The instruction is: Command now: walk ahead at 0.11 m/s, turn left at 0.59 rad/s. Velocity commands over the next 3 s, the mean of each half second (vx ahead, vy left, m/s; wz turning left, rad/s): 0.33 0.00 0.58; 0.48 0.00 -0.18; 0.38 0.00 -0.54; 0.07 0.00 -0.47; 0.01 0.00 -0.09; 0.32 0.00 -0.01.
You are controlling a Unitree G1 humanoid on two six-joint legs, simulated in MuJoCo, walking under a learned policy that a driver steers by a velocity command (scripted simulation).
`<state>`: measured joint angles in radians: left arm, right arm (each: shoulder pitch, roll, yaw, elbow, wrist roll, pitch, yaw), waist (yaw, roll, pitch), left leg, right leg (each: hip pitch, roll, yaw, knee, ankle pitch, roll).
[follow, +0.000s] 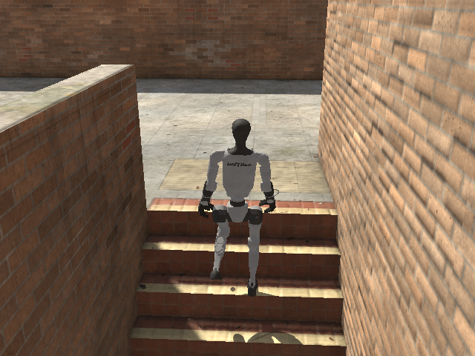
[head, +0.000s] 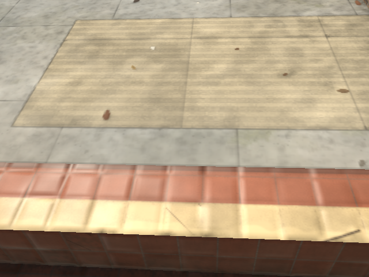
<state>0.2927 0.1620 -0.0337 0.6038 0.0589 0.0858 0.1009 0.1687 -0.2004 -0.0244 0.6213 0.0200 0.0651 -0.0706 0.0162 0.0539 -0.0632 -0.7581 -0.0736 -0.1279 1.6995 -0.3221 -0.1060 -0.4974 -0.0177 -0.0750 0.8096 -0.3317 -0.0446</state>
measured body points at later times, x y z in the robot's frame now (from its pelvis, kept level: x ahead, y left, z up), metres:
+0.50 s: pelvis +0.06 +0.10 +0.01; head +0.02 +0.11 +0.46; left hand +0.02 +0.38 -0.12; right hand +0.29 -0.05 -0.07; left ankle +0.08 +0.22 -0.70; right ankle +0.06 -0.10 -0.70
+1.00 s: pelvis +0.23 +0.20 +0.09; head +0.21 +0.23 +0.54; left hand +0.47 +0.37 +0.03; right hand +0.21 -0.01 -0.06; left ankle +0.10 +0.23 -0.66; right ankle +0.30 +0.16 -0.50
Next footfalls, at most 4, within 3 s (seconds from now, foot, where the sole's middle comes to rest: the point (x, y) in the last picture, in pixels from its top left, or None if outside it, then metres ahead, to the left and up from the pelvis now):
0.50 left None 0.11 0.24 -0.74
0.96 right None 0.28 0.15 -0.53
1.42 left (81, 195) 0.62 0.36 -0.33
1.98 right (160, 180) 0.67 0.14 -0.33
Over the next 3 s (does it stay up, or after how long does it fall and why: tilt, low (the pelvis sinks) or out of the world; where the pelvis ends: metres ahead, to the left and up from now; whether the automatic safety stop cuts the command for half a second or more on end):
stays up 0.79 0.22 0.45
